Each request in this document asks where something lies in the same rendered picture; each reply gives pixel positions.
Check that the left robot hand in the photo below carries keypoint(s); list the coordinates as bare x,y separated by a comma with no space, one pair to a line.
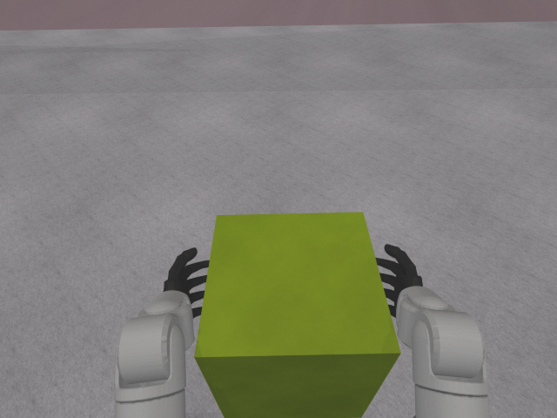
178,277

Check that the robot left forearm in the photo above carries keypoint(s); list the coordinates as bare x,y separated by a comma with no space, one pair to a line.
150,377

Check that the carton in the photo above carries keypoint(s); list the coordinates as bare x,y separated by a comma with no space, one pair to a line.
295,321

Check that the robot right forearm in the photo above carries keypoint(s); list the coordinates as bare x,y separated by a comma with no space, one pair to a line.
449,359

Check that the right robot hand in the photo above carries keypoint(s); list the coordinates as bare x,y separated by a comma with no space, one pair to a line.
405,271

